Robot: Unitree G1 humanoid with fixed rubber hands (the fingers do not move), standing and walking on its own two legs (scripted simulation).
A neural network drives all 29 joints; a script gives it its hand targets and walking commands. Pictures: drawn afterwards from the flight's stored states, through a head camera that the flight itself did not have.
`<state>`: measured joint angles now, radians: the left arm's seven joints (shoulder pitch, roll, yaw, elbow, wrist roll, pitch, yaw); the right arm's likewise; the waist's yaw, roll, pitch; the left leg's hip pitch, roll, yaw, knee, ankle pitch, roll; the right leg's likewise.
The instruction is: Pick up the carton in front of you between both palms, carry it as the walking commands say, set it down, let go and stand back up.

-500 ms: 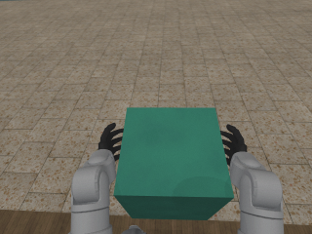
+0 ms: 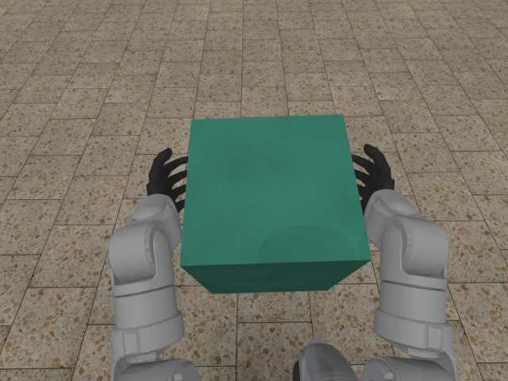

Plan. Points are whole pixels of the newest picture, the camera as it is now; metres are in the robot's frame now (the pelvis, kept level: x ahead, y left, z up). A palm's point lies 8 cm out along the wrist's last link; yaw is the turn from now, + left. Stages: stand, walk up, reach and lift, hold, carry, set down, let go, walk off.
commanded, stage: carry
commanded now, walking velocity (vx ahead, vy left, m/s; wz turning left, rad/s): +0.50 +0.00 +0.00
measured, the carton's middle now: (268, 216) +0.36 -0.01 +0.03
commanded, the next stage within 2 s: none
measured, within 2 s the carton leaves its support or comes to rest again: neither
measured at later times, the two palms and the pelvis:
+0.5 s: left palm (209, 115) +0.68 +0.11 -0.03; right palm (334, 110) +0.69 -0.19 -0.04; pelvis +0.36 -0.07 -0.09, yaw +0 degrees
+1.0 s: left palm (224, 21) +1.01 +0.07 +0.02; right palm (330, 21) +0.98 -0.23 +0.03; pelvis +0.71 -0.06 -0.07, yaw -3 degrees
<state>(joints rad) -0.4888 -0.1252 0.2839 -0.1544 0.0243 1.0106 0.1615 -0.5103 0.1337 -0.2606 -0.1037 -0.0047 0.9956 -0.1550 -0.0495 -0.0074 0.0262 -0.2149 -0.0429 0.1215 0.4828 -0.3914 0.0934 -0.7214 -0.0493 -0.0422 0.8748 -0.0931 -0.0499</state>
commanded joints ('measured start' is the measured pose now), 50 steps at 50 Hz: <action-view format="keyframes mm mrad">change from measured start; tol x32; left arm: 1 -480 -732 -662 -48 -142 15 -27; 50 -37 -765 -781 -233 -174 64 -64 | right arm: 1 -470 714 676 -105 185 20 39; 50 -52 720 780 -323 223 88 91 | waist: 1 -86 67 -382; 12 124 -291 -557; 50 32 164 -326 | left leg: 1 623 195 -211 61 713 93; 9 55 113 -47 575 638 0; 11 -398 -7 -114 1020 -250 -43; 12 -524 -29 -157 1174 -205 -59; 29 -546 54 31 240 342 -55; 35 257 25 71 -63 457 -8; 37 688 489 -677 -65 516 262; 50 314 252 -71 -262 657 27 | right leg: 1 -284 6 -10 -217 172 11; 9 707 40 -138 -447 287 -22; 11 1045 -237 281 -184 659 -89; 12 1118 -356 567 -319 262 -244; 33 863 -101 -5 -368 964 -11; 35 666 -80 -70 -39 744 36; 37 92 147 18 503 -458 92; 50 123 -5 -115 -237 -46 76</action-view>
